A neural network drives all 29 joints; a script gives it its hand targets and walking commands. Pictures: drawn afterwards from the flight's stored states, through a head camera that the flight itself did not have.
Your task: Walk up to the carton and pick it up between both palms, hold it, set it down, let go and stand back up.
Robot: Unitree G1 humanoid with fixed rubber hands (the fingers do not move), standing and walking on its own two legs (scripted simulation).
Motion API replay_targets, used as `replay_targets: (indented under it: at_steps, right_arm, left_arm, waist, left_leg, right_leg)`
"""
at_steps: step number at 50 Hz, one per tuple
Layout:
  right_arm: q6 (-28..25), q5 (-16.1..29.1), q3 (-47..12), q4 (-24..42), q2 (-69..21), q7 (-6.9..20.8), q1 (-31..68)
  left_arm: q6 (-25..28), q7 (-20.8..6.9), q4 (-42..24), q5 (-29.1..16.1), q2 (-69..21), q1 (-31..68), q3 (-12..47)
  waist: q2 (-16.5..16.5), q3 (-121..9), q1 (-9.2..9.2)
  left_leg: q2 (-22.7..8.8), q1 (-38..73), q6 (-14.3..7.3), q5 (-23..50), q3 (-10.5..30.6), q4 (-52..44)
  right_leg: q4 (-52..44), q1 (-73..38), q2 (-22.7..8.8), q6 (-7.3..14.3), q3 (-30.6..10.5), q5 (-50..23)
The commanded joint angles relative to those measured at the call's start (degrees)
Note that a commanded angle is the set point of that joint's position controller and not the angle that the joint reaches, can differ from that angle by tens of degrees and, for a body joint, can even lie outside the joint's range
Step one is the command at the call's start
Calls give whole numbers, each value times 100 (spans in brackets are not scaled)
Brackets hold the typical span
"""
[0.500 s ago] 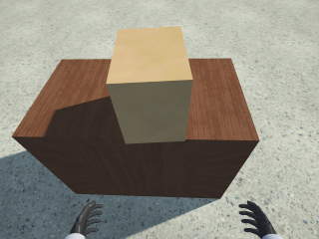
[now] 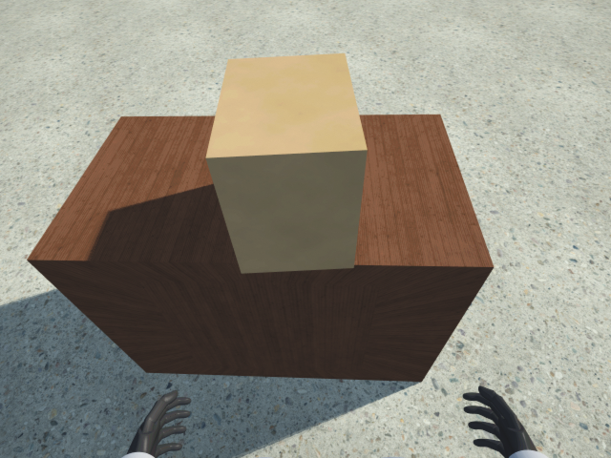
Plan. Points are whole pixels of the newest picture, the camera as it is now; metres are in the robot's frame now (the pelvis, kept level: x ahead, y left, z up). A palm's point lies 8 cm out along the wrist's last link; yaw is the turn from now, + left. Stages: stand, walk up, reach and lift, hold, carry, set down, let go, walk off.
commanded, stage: stand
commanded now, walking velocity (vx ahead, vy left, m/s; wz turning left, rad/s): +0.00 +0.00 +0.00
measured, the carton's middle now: (292, 165) +0.58 +0.05 +0.03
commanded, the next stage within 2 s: walk up in 1.66 s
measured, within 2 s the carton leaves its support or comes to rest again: neither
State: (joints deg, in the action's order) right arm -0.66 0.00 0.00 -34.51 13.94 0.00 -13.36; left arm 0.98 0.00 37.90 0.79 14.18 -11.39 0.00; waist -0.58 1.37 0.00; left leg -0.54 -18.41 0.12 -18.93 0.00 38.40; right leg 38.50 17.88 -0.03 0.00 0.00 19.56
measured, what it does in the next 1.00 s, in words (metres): stands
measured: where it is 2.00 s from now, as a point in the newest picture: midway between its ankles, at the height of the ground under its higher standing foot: outside the picture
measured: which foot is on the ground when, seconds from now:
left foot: down 0.00-1.00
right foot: down 0.00-1.00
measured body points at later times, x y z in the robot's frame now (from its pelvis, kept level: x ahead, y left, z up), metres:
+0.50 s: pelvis -0.01 -0.01 +0.00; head -0.01 -0.02 +0.45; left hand +0.14 +0.25 -0.09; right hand +0.14 -0.26 -0.09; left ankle +0.02 +0.12 -0.72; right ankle +0.01 -0.12 -0.72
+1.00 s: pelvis -0.01 -0.02 +0.00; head -0.01 -0.03 +0.45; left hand +0.13 +0.24 -0.09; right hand +0.13 -0.27 -0.10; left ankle +0.02 +0.12 -0.72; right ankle +0.01 -0.12 -0.72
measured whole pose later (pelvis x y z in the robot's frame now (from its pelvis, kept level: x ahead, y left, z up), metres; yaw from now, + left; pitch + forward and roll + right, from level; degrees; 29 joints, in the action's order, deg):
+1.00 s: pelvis -0.01 -0.02 +0.00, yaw +0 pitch -2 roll +1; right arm -0.7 0.0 0.0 -38.2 15.5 0.0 -13.5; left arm 1.6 -0.4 42.5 0.8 15.2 -11.4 0.0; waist -0.5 1.4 0.0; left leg -0.5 -16.7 0.7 -16.5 0.0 34.9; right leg 38.5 17.9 0.0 1.1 0.0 18.9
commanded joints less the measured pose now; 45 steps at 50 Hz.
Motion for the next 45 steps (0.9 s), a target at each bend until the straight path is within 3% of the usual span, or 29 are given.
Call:
replay_targets:
  at_steps: [1,2,3,4,7,9,14,15,16,18,20,24,26,27,29,31,34,38,39,42,43,44,45]
  right_arm:
    - [-250,-34,476,370,1335,0,291]
    - [-248,-47,464,345,1327,3,212]
    - [-258,-63,473,324,1270,2,165]
    - [-247,-60,465,320,1383,-10,277]
    - [-253,-33,473,294,1318,-8,205]
    - [-282,-65,474,287,1396,-48,288]
    - [-228,-33,471,269,1429,-15,234]
    - [-226,-16,424,309,1376,-6,251]
    - [-247,-58,422,311,1317,1,332]
    - [-238,-19,400,256,1375,4,264]
    - [-252,-16,422,276,1385,-7,352]
    - [-264,-15,438,199,1504,6,314]
    - [-242,1,432,260,1376,3,365]
    - [-254,-2,420,140,1475,-19,280]
    - [-258,-22,463,103,1454,9,214]
    - [-237,-37,447,86,1489,-11,226]
    - [-253,5,450,49,1532,-2,285]
    - [-232,-6,377,14,1464,-22,358]
    - [-222,5,376,48,1326,2,309]
    - [-228,-3,426,-106,1522,-23,224]
    - [-235,1,398,-79,1464,11,216]
    - [-224,-14,390,-64,1436,8,298]
    - [-217,2,394,-125,1456,6,245]
  left_arm:
    - [218,16,-510,10,1345,368,-512]
    - [236,-2,-466,-20,1386,389,-496]
    - [245,1,-464,17,1377,427,-504]
    - [233,-4,-470,-31,1304,307,-485]
    - [249,-15,-446,31,1403,406,-522]
    - [219,-30,-398,-14,1334,431,-486]
    - [212,-25,-349,-14,1421,360,-502]
    - [205,1,-362,-9,1455,425,-518]
    - [207,-5,-321,-47,1392,300,-497]
    - [205,-15,-327,-12,1359,353,-488]
    - [209,-41,-330,-37,1318,495,-455]
    - [250,-30,-282,-38,1348,377,-459]
    - [252,3,-242,-10,1458,454,-485]
    - [251,-26,-236,-30,1364,376,-481]
    - [256,-21,-219,-48,1475,452,-484]
    - [224,5,-167,-11,1493,398,-478]
    - [260,-22,-148,-90,1372,367,-453]
    - [220,-20,-185,-89,1369,470,-422]
    - [227,-21,-114,-55,1450,390,-454]
    - [250,-36,-69,-36,1558,475,-465]
    - [246,-14,-45,-76,1478,411,-448]
    - [259,-11,-68,-49,1540,461,-462]
    - [263,-10,18,-62,1512,373,-458]
  waist:
    - [164,-450,11]
    - [1,-230,91]
    - [169,-381,95]
    - [236,-236,-69]
    - [185,-445,81]
    - [-29,-252,18]
    - [177,-153,12]
    - [73,-82,61]
    - [-28,-230,-7]
    - [270,-70,-51]
    - [120,-230,78]
    - [248,-373,-14]
    - [148,-278,69]
    - [328,-404,-50]
    - [416,-189,19]
    - [49,-338,31]
    - [350,-356,20]
    - [180,-34,-15]
    - [363,-175,12]
    - [292,-209,97]
    - [378,-227,41]
    - [200,-159,44]
    - [341,-290,46]
  left_leg:
    - [-498,442,-297,835,441,-810]
    - [-490,486,-294,770,460,-748]
    - [-513,546,-281,839,441,-776]
    - [-505,361,-297,795,485,-778]
    - [-519,588,-244,887,382,-771]
    - [-566,464,-288,997,485,-800]
    - [-508,337,-287,545,484,-872]
    - [-533,279,-274,657,522,-893]
    - [-521,389,-294,578,540,-912]
    - [-518,251,-273,432,490,-897]
    - [-462,582,-269,534,451,-906]
    - [-504,525,-253,767,477,-873]
    - [-514,615,-238,944,460,-862]
    - [-518,548,-258,858,436,-793]
    - [-532,584,-213,900,440,-904]
    - [-534,768,-251,868,411,-853]
    - [-560,691,-240,958,482,-915]
    - [-535,577,-222,971,432,-914]
    - [-539,620,-214,804,455,-909]
    - [-533,700,-199,787,446,-995]
    - [-566,710,-237,738,480,-1018]
    - [-526,725,-204,817,459,-1000]
    - [-560,816,-211,873,444,-1013]
  right_leg:
    - [-913,-367,-636,290,-627,-876]
    - [-964,-145,-641,296,-780,-749]
    - [-894,-278,-652,289,-651,-855]
    - [-965,-287,-627,291,-629,-837]
    - [-980,-315,-701,300,-722,-1011]
    - [-917,-222,-636,279,-656,-1072]
    - [-1043,-206,-645,281,-674,-690]
    - [-1060,-177,-658,286,-746,-695]
    - [-984,-244,-644,281,-711,-566]
    - [-1149,-226,-681,293,-748,-560]
    - [-1220,-28,-684,323,-839,-451]
    - [-1154,-305,-695,298,-706,-814]
    - [-1165,-229,-712,333,-789,-983]
    - [-1095,-334,-713,316,-695,-1114]
    - [-1223,-204,-762,322,-759,-972]
    - [-1221,-188,-749,346,-855,-926]
    - [-1197,-244,-752,305,-779,-988]
    - [-1268,-91,-751,333,-851,-949]
    - [-1324,-146,-751,333,-851,-790]
    - [-1400,-134,-765,317,-864,-825]
    - [-1375,-196,-766,324,-858,-802]
    - [-1455,-90,-793,328,-928,-742]
    - [-1341,-151,-752,326,-841,-928]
